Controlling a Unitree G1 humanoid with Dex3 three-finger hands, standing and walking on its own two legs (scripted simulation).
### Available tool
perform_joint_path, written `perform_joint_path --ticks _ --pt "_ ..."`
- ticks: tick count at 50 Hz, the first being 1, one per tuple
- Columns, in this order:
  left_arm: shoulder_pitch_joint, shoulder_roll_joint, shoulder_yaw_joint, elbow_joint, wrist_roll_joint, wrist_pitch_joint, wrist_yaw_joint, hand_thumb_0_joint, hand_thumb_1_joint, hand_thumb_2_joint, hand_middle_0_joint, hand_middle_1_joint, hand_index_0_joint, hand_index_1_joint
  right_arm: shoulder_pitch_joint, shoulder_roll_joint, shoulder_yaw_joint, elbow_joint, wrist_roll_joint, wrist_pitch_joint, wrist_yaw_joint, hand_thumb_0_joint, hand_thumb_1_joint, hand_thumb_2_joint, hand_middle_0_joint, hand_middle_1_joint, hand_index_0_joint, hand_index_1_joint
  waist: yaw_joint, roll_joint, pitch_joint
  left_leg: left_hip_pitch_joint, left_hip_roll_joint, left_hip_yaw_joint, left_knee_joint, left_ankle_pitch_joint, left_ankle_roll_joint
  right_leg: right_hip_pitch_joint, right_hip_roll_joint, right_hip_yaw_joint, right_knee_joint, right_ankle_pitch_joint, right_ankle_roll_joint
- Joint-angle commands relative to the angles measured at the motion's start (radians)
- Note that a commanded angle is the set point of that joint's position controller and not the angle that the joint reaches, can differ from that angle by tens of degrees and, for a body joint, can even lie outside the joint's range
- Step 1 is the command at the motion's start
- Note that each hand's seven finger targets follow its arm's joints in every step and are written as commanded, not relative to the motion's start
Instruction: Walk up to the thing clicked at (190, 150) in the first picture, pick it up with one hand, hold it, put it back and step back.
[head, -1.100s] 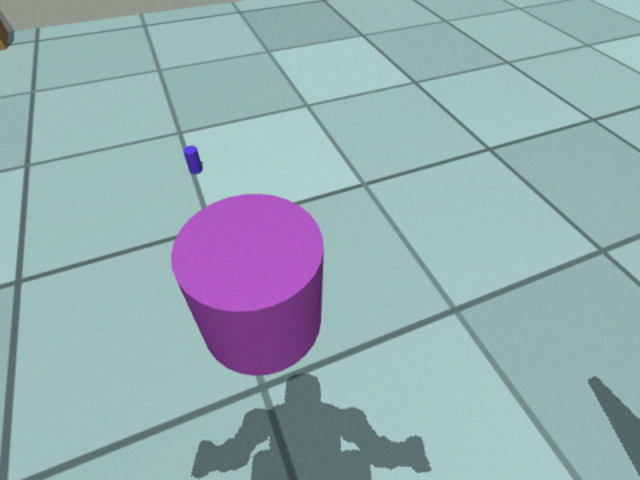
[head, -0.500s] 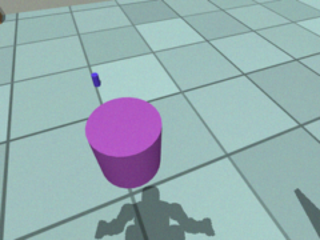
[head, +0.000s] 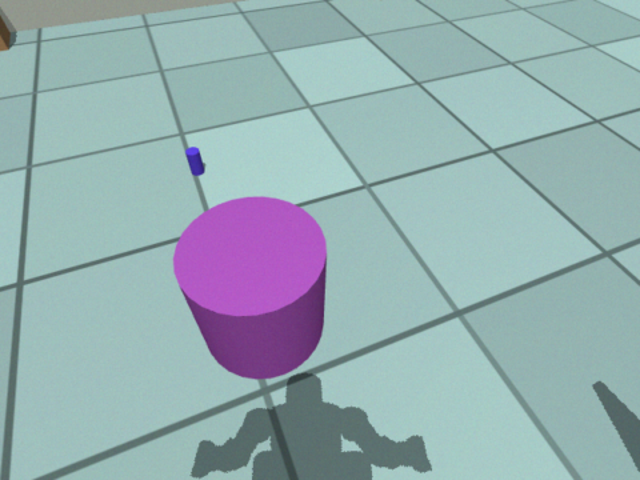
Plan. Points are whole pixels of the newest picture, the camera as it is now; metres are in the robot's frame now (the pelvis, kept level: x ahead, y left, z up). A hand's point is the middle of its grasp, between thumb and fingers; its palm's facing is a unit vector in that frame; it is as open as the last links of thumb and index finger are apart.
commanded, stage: stand
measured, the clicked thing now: (195, 161) +1.54 +0.58 -0.72
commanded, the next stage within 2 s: walk up in 0.02 s
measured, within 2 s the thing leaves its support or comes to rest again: neither
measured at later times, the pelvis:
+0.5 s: pelvis -0.03 +0.01 -0.03, yaw -18 degrees
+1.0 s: pelvis -0.03 +0.03 -0.03, yaw -33 degrees
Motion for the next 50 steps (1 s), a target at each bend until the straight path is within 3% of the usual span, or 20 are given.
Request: perform_joint_path --ticks 1,6,8,10,11,12,16,21,24,25,26,27,28,31,36,41,43,44,45,50 --pt "0.001 0.275 0.062 -0.113 -0.005 -0.006 0.008 0.000 0.900 0.900 -0.200 -0.300 -0.200 -0.300 -0.093 -0.300 -0.105 -0.127 0.004 -0.018 -0.016 0.000 -0.900 -0.900 0.200 0.300 0.200 0.300 -0.020 0.007 -0.051 0.080 0.084 0.021 0.128 0.145 0.026 -0.159 -0.115 0.200 0.051 0.369 -0.064" --pt "0.040 0.310 0.085 -0.213 0.009 -0.008 0.018 0.000 0.900 0.900 -0.200 -0.300 -0.200 -0.300 -0.052 -0.231 -0.122 -0.215 0.015 0.007 -0.004 0.000 -0.900 -0.900 0.200 0.300 0.200 0.300 -0.010 -0.141 -0.111 -0.053 0.040 -0.017 0.296 -0.006 0.040 -0.173 -0.190 0.375 0.121 0.419 -0.181" --pt "0.024 0.292 0.084 -0.258 0.013 -0.003 0.017 0.000 0.900 0.900 -0.200 -0.300 -0.200 -0.300 -0.003 -0.235 -0.135 -0.236 0.007 0.007 -0.002 0.000 -0.900 -0.900 0.200 0.300 0.200 0.300 -0.041 -0.111 -0.129 -0.019 0.073 -0.069 0.250 -0.009 0.063 -0.250 -0.152 0.363 0.204 0.372 -0.164" --pt "-0.010 0.211 0.063 -0.305 0.004 0.007 0.019 0.000 0.900 0.900 -0.200 -0.300 -0.200 -0.300 0.049 -0.292 -0.164 -0.247 0.000 0.005 -0.004 0.000 -0.900 -0.900 0.200 0.300 0.200 0.300 -0.087 0.116 -0.125 0.102 0.297 -0.198 0.045 0.095 0.154 -0.434 0.045 0.099 0.488 0.037 -0.059" --pt "0.030 0.206 0.067 -0.314 0.015 0.018 0.023 0.000 0.900 0.900 -0.200 -0.300 -0.200 -0.300 0.032 -0.299 -0.174 -0.280 -0.012 0.003 0.000 0.000 -0.900 -0.900 0.200 0.300 0.200 0.300 -0.071 0.213 -0.115 0.071 0.457 -0.270 -0.014 0.221 0.247 -0.454 0.044 0.055 0.661 -0.339 -0.041" --pt "0.061 0.229 0.069 -0.316 0.019 0.024 0.023 0.000 0.900 0.900 -0.200 -0.300 -0.200 -0.300 0.029 -0.301 -0.182 -0.305 -0.017 0.001 0.004 0.000 -0.900 -0.900 0.200 0.300 0.200 0.300 -0.058 0.175 -0.088 0.003 0.503 -0.294 -0.043 0.222 0.287 -0.446 0.004 0.061 0.766 -0.378 -0.035" --pt "0.138 0.225 0.087 -0.322 -0.001 0.033 -0.021 0.000 0.900 0.900 -0.200 -0.300 -0.200 -0.300 -0.008 -0.281 -0.166 -0.366 -0.023 -0.013 -0.001 0.000 -0.900 -0.900 0.200 0.300 0.200 0.300 -0.023 0.145 -0.001 -0.053 0.309 -0.038 0.011 0.109 0.177 -0.422 -0.031 0.061 0.675 -0.236 -0.038" --pt "0.143 0.229 0.105 -0.368 0.014 0.015 -0.027 0.000 0.900 0.900 -0.200 -0.300 -0.200 -0.300 0.061 -0.297 -0.172 -0.410 -0.023 -0.001 0.015 0.000 -0.900 -0.900 0.200 0.300 0.200 0.300 -0.052 0.183 -0.052 -0.053 0.325 0.026 0.128 0.239 0.176 -0.279 0.009 -0.051 0.452 -0.224 -0.025" --pt "0.235 0.231 0.116 -0.355 0.019 -0.005 -0.009 0.000 0.900 0.900 -0.200 -0.300 -0.200 -0.300 0.047 -0.283 -0.167 -0.442 -0.010 0.018 0.019 0.000 -0.900 -0.900 0.200 0.300 0.200 0.300 -0.001 0.141 -0.095 -0.106 0.286 0.100 0.327 0.229 0.132 -0.124 0.051 -0.087 0.255 -0.091 -0.049" --pt "0.301 0.266 0.136 -0.342 0.021 -0.016 0.000 0.000 0.900 0.900 -0.200 -0.300 -0.200 -0.300 0.052 -0.252 -0.154 -0.451 -0.005 0.024 0.021 0.000 -0.900 -0.900 0.200 0.300 0.200 0.300 0.044 0.029 -0.119 -0.205 0.228 0.147 0.519 0.157 0.091 0.011 0.034 -0.002 0.137 -0.068 -0.082" --pt "0.333 0.375 0.166 -0.356 0.032 -0.034 0.013 0.000 0.900 0.900 -0.200 -0.300 -0.200 -0.300 0.055 -0.171 -0.127 -0.483 0.001 0.026 0.025 0.000 -0.900 -0.900 0.200 0.300 0.200 0.300 0.062 -0.263 -0.096 -0.478 0.072 0.158 0.765 -0.249 0.021 0.112 -0.220 0.442 0.038 0.082 -0.177" --pt "0.299 0.413 0.160 -0.394 0.030 -0.039 0.017 0.000 0.900 0.900 -0.200 -0.300 -0.200 -0.300 0.004 -0.197 -0.128 -0.500 0.000 0.038 0.013 0.000 -0.900 -0.900 0.200 0.300 0.200 0.300 0.064 -0.213 -0.083 -0.522 0.042 0.016 0.856 -0.484 -0.008 -0.003 -0.376 0.688 0.024 0.158 -0.340" --pt "0.256 0.400 0.156 -0.406 0.018 -0.034 0.023 0.000 0.900 0.900 -0.200 -0.300 -0.200 -0.300 0.003 -0.229 -0.137 -0.482 0.002 0.045 0.004 0.000 -0.900 -0.900 0.200 0.300 0.200 0.300 0.048 -0.141 -0.042 -0.488 0.079 -0.049 0.912 -0.465 -0.020 -0.096 -0.380 0.660 0.025 0.158 -0.371" --pt "0.184 0.309 0.130 -0.426 0.010 -0.033 0.037 0.000 0.900 0.900 -0.200 -0.300 -0.200 -0.300 0.117 -0.240 -0.132 -0.408 0.006 0.033 0.000 0.000 -0.900 -0.900 0.200 0.300 0.200 0.300 -0.010 -0.124 -0.071 -0.435 0.096 -0.026 0.786 -0.325 -0.008 -0.065 -0.204 0.364 0.163 0.262 -0.244" --pt "0.233 0.322 0.130 -0.444 0.023 -0.025 0.034 0.000 0.900 0.900 -0.200 -0.300 -0.200 -0.300 0.109 -0.231 -0.130 -0.415 -0.008 0.023 0.000 0.000 -0.900 -0.900 0.200 0.300 0.200 0.300 0.023 -0.160 -0.070 -0.356 0.050 0.005 0.589 -0.306 -0.009 -0.126 -0.164 0.364 0.214 0.333 -0.251" --pt "0.108 0.299 0.111 -0.492 0.005 0.005 0.023 0.000 0.900 0.900 -0.200 -0.300 -0.200 -0.300 0.228 -0.226 -0.143 -0.366 -0.011 -0.002 -0.013 0.000 -0.900 -0.900 0.200 0.300 0.200 0.300 -0.065 -0.145 -0.079 -0.039 -0.010 0.046 0.279 -0.104 0.023 -0.386 -0.104 0.333 0.341 0.237 -0.178" --pt "0.128 0.202 0.086 -0.502 -0.003 0.011 0.024 0.000 0.900 0.900 -0.200 -0.300 -0.200 -0.300 0.216 -0.352 -0.170 -0.388 -0.034 -0.019 -0.018 0.000 -0.900 -0.900 0.200 0.300 0.200 0.300 -0.062 0.166 -0.049 -0.025 0.302 -0.426 0.027 -0.195 0.134 -0.554 0.121 0.198 0.634 -0.166 -0.055" --pt "0.142 0.280 0.105 -0.472 0.008 0.012 0.039 0.000 0.900 0.900 -0.200 -0.300 -0.200 -0.300 0.174 -0.402 -0.181 -0.397 -0.012 -0.023 -0.011 0.000 -0.900 -0.900 0.200 0.300 0.200 0.300 -0.060 0.216 -0.061 -0.123 0.480 -0.546 -0.005 -0.119 0.273 -0.487 0.111 0.157 0.813 -0.416 -0.037" --pt "0.167 0.312 0.113 -0.451 0.012 0.009 0.039 0.000 0.900 0.900 -0.200 -0.300 -0.200 -0.300 0.146 -0.388 -0.180 -0.405 -0.015 -0.027 -0.007 0.000 -0.900 -0.900 0.200 0.300 0.200 0.300 -0.034 0.159 -0.020 -0.172 0.474 -0.540 -0.001 -0.099 0.303 -0.479 0.091 0.186 0.899 -0.416 -0.036" --pt "0.179 0.264 0.120 -0.397 -0.001 0.002 -0.010 0.000 0.900 0.900 -0.200 -0.300 -0.200 -0.300 0.111 -0.335 -0.148 -0.405 -0.028 -0.038 -0.008 0.000 -0.900 -0.900 0.200 0.300 0.200 0.300 -0.021 0.216 0.010 -0.149 0.271 -0.178 0.088 -0.060 0.202 -0.426 0.041 0.084 0.683 -0.313 -0.034"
